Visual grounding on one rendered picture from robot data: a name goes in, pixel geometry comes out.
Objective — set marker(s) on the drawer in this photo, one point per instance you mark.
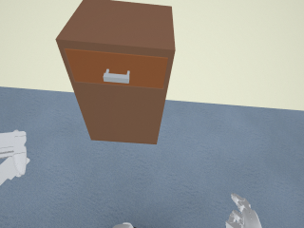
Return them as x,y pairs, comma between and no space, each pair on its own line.
89,66

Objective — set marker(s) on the left robot hand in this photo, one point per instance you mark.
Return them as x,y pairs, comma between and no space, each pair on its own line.
12,147

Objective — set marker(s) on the right robot hand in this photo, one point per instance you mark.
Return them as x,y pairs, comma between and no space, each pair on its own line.
246,219

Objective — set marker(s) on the handle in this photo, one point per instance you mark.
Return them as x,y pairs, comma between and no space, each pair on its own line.
116,78

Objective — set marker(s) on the cabinet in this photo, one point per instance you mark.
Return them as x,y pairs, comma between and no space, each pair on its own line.
120,113

